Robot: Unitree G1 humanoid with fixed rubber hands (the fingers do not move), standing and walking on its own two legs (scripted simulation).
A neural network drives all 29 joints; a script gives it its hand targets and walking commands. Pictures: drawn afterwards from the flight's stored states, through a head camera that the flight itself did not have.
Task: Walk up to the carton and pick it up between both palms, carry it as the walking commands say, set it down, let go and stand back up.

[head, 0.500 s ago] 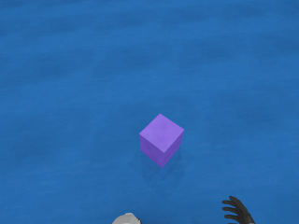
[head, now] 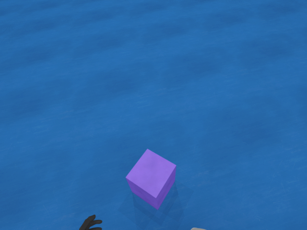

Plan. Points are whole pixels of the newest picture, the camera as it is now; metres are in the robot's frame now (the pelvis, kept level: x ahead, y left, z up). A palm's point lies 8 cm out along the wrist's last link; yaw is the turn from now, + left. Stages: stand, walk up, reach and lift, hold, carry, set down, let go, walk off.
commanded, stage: walk up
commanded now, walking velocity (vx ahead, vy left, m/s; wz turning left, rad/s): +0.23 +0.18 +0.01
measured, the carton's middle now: (152, 179) +0.49 +0.05 -0.63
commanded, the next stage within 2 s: none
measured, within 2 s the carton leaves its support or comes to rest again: neither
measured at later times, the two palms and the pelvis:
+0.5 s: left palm out of the picture +0.04 +0.28 -0.14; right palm (227, 226) +0.15 -0.17 -0.11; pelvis +0.08 +0.06 +0.01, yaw +0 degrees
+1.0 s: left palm out of the picture +0.07 +0.26 -0.13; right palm out of the picture +0.08 -0.16 -0.13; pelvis +0.08 +0.05 +0.02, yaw +0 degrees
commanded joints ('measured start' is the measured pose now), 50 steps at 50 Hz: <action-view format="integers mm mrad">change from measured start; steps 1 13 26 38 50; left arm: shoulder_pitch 357 273 312 240 249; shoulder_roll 294 145 42 39 27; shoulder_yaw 69 14 6 -12 -19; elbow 57 86 154 173 193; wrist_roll -15 -2 -23 -18 -23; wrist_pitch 7 -31 85 45 32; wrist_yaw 32 24 34 45 46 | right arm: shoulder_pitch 58 -174 -270 -210 -132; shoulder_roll -120 -65 -107 -35 -22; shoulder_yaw -32 -12 -9 7 12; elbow -59 -94 -69 -24 24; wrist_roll -14 -5 -1 20 7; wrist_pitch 26 70 32 36 32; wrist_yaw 0 40 -12 -14 -12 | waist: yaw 124 68 82 51 55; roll -110 -221 197 -28 -39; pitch -167 1 28 -5 21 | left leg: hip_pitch -403 -345 -107 -101 -40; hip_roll -6 7 160 45 20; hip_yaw -115 -54 -253 -151 -100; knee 460 158 -546 -436 -405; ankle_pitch -81 286 167 240 326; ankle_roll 13 -19 133 70 37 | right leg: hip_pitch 389 150 48 186 168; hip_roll -492 -241 -4 -46 -54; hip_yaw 645 163 156 177 200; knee -350 -391 102 -260 -339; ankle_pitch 119 199 -263 -17 -42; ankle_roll -135 -72 39 9 6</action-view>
